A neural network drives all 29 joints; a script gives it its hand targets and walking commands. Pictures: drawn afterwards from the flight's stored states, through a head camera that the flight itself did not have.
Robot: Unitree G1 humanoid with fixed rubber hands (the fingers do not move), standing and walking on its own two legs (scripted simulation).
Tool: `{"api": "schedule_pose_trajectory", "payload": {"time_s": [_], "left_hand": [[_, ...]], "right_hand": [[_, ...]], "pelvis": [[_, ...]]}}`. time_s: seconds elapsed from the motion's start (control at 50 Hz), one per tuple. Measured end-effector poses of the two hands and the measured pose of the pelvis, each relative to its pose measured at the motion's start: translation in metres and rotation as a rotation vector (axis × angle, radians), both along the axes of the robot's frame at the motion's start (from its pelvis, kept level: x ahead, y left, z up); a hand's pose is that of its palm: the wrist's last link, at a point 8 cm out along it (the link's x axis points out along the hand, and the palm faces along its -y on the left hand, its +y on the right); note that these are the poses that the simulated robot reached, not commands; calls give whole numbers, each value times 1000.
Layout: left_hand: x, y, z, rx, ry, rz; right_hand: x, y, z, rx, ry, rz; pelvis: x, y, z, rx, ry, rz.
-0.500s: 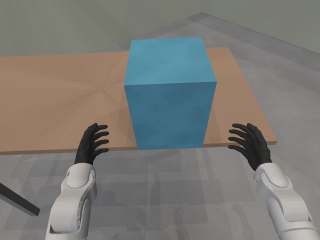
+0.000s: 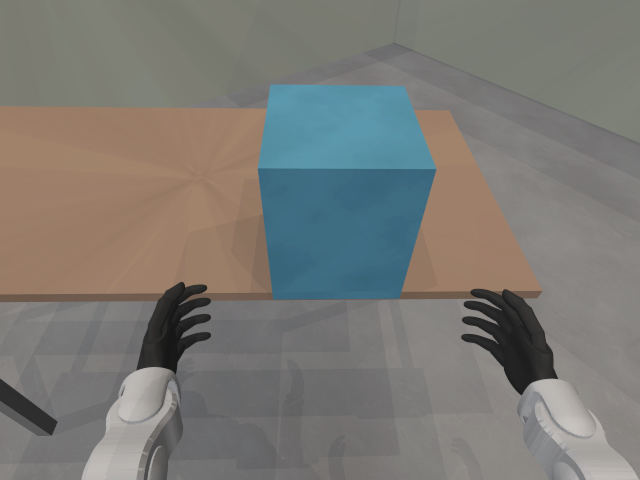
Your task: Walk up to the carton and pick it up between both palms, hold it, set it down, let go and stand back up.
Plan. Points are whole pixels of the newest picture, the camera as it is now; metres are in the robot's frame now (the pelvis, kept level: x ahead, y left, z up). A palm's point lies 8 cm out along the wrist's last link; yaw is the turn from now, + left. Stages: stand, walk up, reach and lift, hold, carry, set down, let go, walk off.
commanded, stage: set down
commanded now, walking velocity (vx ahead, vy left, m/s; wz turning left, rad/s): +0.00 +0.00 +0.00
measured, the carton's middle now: (337, 195) +0.48 +0.03 +0.10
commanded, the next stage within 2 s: let go in 1.86 s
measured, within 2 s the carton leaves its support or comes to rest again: neither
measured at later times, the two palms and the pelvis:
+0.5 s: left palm (178, 371) +0.21 +0.20 +0.04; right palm (524, 373) +0.23 -0.19 +0.07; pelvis +0.02 +0.00 +0.00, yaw +0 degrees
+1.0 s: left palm (171, 417) +0.18 +0.21 -0.01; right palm (534, 426) +0.19 -0.21 +0.01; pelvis +0.01 +0.00 +0.00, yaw +0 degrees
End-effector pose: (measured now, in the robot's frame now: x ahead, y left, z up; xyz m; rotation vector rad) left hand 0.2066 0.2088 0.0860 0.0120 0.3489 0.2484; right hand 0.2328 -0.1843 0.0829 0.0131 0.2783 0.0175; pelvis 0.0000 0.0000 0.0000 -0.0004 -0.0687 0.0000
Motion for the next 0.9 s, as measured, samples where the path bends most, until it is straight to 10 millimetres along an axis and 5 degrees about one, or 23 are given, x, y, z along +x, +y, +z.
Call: {"api": "schedule_pose_trajectory", "payload": {"time_s": [0.14,0.28,0.52,0.76,0.9], "left_hand": [[-7,-2,2,57,42,1],[0,-7,5,41,-3,-34],[7,-3,-49,-62,150,-30],[4,0,-37,52,116,-41],[-18,2,-71,17,223,-68]], "right_hand": [[-15,-5,-27,59,67,-6],[-12,-7,-16,17,33,-2],[-2,-5,-21,-63,132,4],[-21,-19,-67,11,188,-29],[-30,-21,-69,-18,156,-32]], "pelvis": [[1,-1,0,1,1,0],[5,-3,0,3,11,0],[19,-3,1,4,33,0],[27,-4,1,5,43,0],[19,-4,1,5,33,0]]}}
